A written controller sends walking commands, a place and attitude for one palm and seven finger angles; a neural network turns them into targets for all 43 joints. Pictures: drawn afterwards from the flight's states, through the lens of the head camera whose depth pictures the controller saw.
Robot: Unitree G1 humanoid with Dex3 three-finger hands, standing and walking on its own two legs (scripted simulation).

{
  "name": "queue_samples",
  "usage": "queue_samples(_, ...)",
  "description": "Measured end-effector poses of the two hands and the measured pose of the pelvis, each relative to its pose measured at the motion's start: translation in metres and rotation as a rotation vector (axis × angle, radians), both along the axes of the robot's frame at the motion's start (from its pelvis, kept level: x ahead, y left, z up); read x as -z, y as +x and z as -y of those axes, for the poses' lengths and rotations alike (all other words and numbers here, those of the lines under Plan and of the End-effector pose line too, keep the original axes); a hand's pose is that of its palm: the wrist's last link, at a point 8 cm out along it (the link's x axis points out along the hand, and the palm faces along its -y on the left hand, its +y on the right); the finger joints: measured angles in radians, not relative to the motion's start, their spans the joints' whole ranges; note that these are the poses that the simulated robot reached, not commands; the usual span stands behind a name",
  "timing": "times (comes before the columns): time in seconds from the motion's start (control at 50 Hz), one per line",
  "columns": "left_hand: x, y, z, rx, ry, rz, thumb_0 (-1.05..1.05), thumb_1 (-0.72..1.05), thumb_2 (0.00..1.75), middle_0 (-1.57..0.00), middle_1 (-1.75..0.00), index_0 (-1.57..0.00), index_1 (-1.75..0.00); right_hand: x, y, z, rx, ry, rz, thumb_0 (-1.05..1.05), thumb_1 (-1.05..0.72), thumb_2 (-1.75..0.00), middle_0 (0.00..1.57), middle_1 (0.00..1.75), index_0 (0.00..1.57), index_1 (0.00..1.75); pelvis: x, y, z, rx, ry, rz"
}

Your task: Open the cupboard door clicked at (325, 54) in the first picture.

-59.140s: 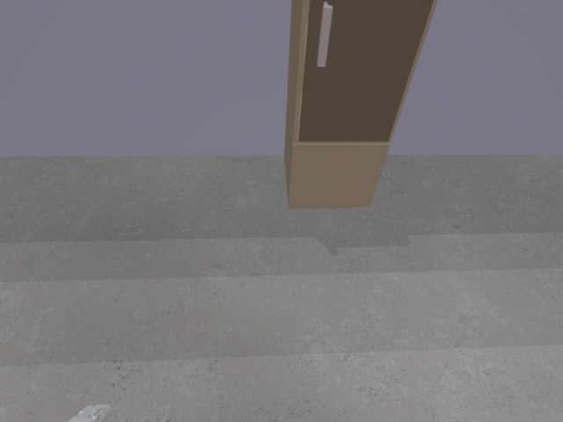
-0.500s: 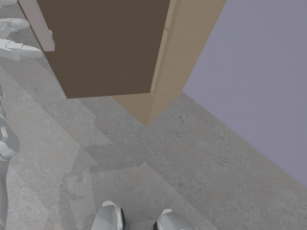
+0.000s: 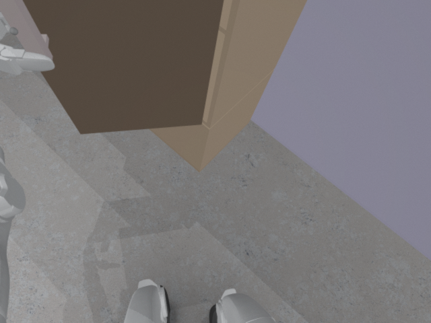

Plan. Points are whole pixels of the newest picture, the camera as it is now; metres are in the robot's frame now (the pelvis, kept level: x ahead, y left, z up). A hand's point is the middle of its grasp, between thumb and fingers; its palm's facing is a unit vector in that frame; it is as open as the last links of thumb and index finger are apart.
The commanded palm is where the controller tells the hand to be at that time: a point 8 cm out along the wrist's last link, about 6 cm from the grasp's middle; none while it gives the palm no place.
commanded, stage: slide the fingers in behind the handle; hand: left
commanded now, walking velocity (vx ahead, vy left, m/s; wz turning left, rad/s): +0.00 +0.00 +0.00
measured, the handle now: (20, 8) +0.61 +0.24 +0.13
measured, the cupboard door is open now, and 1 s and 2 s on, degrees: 51 51 69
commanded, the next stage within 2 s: close the thumb around the handle in 0.48 s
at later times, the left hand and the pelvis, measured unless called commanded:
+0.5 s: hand (37, 33) +0.57 +0.21 +0.13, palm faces +0.09 -1.00 +0.01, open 14.0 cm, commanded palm +0.55 +0.25 +0.12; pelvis +0.01 -0.01 +0.00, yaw +1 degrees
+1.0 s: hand (25, 33) +0.56 +0.22 +0.13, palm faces +0.08 -1.00 +0.01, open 9.1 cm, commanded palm +0.54 +0.25 +0.12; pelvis +0.00 -0.01 +0.00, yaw +0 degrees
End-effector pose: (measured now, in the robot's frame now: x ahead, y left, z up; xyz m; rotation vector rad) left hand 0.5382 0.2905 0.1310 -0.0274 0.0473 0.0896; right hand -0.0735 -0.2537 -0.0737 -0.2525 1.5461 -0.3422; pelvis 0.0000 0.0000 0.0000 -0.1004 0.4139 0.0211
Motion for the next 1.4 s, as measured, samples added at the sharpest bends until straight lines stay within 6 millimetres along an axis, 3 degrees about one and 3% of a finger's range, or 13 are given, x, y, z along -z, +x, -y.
queue_samples(0.24,0.002,0.003,0.014,-0.003,-0.01,-0.013,-0.02,-0.5,0.3,-0.3,-1.2,-0.3,-1.22,0.006,0.038,0.005,-0.044,0.024,0.071,0.0,-0.9,-0.9,0.21,0.3,0.21,0.3,-0.003,0.01,0.003,-0.01,0.009,0.007)
queue_samples(0.36,0.002,0.002,0.022,0.011,0.029,-0.005,-0.02,-0.5,0.3,-0.3,-1.2,-0.3,-1.22,0.01,0.048,0.008,-0.053,0.035,0.091,0.0,-0.91,-0.9,0.21,0.3,0.21,0.3,-0.003,0.012,0.004,-0.007,0.014,0.012)
queue_samples(0.48,0.005,0.002,0.027,0.008,0.005,-0.022,-0.02,-0.5,0.3,-0.3,-1.2,-0.3,-1.21,0.01,0.048,0.009,-0.044,0.035,0.101,0.0,-0.91,-0.9,0.21,0.3,0.21,0.3,-0.003,0.012,0.006,-0.002,0.018,0.018)
queue_samples(0.68,-0.003,-0.003,0.026,0.002,0.027,-0.017,-0.02,-0.47,0.32,-0.3,-1.2,-0.3,-1.21,0.01,0.031,0.01,-0.014,0.043,0.07,0.0,-0.91,-0.9,0.21,0.3,0.21,0.3,-0.004,0.01,0.009,0.0,0.021,0.029)
queue_samples(0.84,-0.002,-0.005,0.021,-0.006,0.006,-0.005,-0.01,-0.2,0.43,-0.32,-1.23,-0.32,-1.23,0.006,0.022,0.012,-0.007,0.023,0.062,0.0,-0.91,-0.9,0.21,0.3,0.21,0.3,-0.004,0.006,0.009,0.003,0.019,0.03)
queue_samples(1.14,-0.004,-0.006,0.017,0.012,0.011,-0.001,0.0,0.58,0.76,-0.36,-1.3,-0.37,-1.32,0.004,0.021,0.008,-0.012,0.013,0.066,0.0,-0.91,-0.9,0.21,0.3,0.21,0.3,-0.004,0.004,0.003,0.001,0.012,0.029)
queue_samples(1.4,-0.004,-0.005,0.024,0.022,0.007,0.004,0.0,0.65,0.83,-0.31,-1.33,-0.36,-1.34,0.009,0.026,-0.002,-0.015,0.029,0.095,0.0,-0.91,-0.9,0.21,0.3,0.21,0.3,-0.003,0.003,-0.002,0.008,0.013,0.029)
